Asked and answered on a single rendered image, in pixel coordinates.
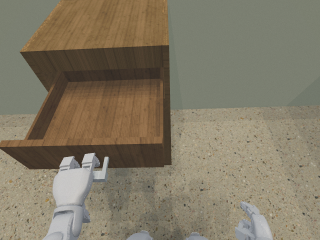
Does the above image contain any handle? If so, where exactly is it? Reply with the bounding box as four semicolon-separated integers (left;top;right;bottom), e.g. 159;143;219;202
92;157;109;183

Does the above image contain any robot shin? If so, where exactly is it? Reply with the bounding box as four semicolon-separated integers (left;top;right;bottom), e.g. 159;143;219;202
190;232;200;236
140;230;149;235

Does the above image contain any robot left shin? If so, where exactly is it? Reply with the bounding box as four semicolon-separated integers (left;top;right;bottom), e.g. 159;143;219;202
140;230;149;235

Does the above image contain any robot left hand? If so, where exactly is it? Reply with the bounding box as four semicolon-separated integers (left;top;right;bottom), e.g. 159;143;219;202
52;153;100;223

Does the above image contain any robot right hand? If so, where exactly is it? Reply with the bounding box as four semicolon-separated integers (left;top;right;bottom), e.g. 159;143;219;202
235;201;273;240

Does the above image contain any drawer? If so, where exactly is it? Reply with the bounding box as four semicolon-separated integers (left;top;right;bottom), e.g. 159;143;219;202
0;67;165;170

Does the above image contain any robot right shin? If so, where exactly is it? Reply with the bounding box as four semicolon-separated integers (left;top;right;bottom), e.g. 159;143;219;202
190;232;200;236

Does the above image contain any left robot forearm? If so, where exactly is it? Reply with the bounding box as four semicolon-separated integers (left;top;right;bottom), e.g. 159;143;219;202
42;204;84;240

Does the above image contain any cabinet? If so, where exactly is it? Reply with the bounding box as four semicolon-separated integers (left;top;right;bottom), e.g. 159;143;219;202
20;0;172;165

